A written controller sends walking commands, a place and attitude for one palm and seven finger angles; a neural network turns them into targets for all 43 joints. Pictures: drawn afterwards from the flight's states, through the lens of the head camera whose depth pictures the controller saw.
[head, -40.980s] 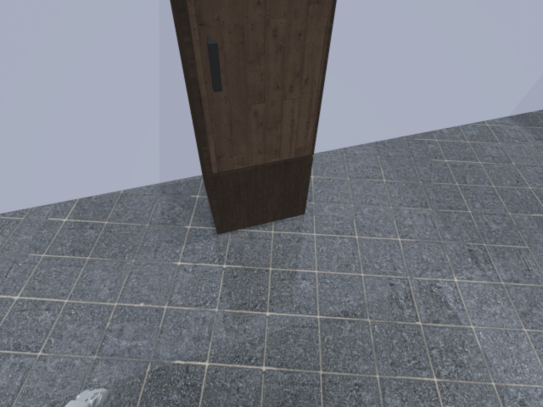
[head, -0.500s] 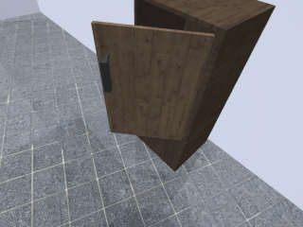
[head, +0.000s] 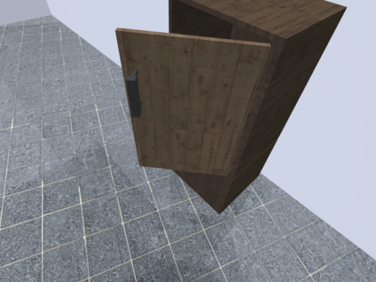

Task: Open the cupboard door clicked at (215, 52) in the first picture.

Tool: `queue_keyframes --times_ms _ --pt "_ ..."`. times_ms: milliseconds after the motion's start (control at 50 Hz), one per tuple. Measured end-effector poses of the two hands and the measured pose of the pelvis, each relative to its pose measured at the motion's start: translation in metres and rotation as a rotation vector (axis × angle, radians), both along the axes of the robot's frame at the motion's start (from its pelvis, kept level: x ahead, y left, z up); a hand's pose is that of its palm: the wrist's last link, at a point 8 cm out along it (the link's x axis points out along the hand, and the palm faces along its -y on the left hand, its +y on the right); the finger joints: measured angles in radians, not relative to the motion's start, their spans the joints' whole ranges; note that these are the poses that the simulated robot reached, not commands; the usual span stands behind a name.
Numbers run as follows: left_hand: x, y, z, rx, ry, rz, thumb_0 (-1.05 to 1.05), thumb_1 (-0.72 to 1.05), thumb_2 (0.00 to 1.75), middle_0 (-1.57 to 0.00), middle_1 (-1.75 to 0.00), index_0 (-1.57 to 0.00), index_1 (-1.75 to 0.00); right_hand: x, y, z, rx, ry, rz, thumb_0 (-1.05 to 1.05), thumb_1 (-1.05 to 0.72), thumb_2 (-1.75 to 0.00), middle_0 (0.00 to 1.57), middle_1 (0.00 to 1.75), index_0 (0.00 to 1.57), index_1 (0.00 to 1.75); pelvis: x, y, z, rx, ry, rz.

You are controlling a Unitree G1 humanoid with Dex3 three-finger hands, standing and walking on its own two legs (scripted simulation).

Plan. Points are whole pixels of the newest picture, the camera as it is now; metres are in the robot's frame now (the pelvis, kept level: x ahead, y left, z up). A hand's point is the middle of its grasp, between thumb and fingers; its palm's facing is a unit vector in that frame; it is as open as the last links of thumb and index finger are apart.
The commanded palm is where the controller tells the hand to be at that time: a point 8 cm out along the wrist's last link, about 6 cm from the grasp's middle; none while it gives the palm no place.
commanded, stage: look again from close up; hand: left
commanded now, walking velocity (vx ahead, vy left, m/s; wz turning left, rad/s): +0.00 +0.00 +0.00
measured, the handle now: (136, 93) +0.60 +0.20 +0.05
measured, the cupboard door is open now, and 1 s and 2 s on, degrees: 40 40 40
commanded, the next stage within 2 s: shuffle to correct the standing spot in 0.36 s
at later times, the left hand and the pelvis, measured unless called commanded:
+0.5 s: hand out of the picture -0.02 +0.16 -0.18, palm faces +0.01 -0.98 -0.17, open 7.4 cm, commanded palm none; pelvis +0.00 -0.01 +0.00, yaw +0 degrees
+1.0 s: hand out of the picture +0.00 +0.19 -0.20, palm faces +0.06 -0.99 -0.13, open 7.4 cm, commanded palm none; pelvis +0.08 +0.03 -0.01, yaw -1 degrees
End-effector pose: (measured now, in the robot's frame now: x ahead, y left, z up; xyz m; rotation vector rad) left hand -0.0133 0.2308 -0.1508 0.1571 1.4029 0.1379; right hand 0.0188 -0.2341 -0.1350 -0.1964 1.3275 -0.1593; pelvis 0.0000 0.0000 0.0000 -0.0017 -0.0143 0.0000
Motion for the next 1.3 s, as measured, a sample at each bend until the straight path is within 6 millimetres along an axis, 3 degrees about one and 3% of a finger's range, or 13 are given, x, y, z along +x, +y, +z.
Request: queue_keyframes --times_ms 540,700,800,900,960,1060,1180,1300 --pt "-0.012 -0.019 -0.001 -0.02 0.029 0.012 0.01 0.91 0.9 -0.2 -0.3 -0.19 -0.29 -0.016 0.002 -0.004 0.023 0.04 -0.022 0.01 -0.91 -0.9 0.2 0.29 0.2 0.3 0.002 -0.007 0.0 0.005 -0.001 -0.003" --pt "-0.019 -0.028 -0.004 -0.031 0.055 0.054 0.01 0.91 0.9 -0.2 -0.3 -0.19 -0.29 -0.023 0.002 -0.014 0.047 0.098 -0.031 0.01 -0.91 -0.9 0.2 0.29 0.2 0.3 0.017 -0.011 -0.007 0.006 0.008 0.002" --pt "-0.029 -0.028 -0.009 -0.043 0.098 0.12 0.01 0.91 0.9 -0.2 -0.3 -0.2 -0.29 -0.005 0.004 -0.015 0.032 0.126 -0.008 0.01 -0.91 -0.9 0.2 0.29 0.2 0.3 0.039 -0.004 -0.012 -0.018 0.016 0.015" --pt "-0.032 -0.016 -0.017 -0.076 0.188 0.139 0.01 0.91 0.9 -0.2 -0.3 -0.2 -0.29 0.048 0.016 -0.011 -0.01 0.045 0.009 0.01 -0.91 -0.9 0.2 0.29 0.2 0.3 0.067 0.016 -0.019 -0.01 0.009 0.007" --pt "-0.014 -0.003 -0.019 -0.083 0.228 0.113 0.01 0.91 0.9 -0.2 -0.3 -0.2 -0.29 0.074 0.029 -0.008 -0.033 -0.029 -0.006 0.01 -0.91 -0.9 0.2 0.29 0.2 0.3 0.079 0.029 -0.019 -0.006 0.0 -0.017" --pt "0.052 0.024 -0.014 -0.049 0.115 0.067 0.01 0.91 0.9 -0.2 -0.3 -0.2 -0.29 0.095 0.045 0.004 -0.045 -0.041 -0.007 0.01 -0.93 -0.9 0.2 0.29 0.2 0.3 0.089 0.04 -0.007 -0.017 -0.002 -0.01" --pt "0.127 0.045 -0.009 -0.009 -0.05 0.032 0.01 0.91 0.9 -0.2 -0.3 -0.19 -0.29 0.1 0.047 0.011 -0.063 -0.015 -0.016 0.01 -0.94 -0.9 0.2 0.29 0.2 0.3 0.088 0.041 0.0 -0.034 0.01 -0.001" --pt "0.167 0.043 -0.003 -0.001 -0.13 -0.008 0.01 0.91 0.9 -0.2 -0.3 -0.19 -0.29 0.092 0.039 0.013 -0.064 -0.016 -0.047 0.01 -0.93 -0.9 0.2 0.29 0.2 0.3 0.084 0.033 0.001 -0.041 0.018 -0.007"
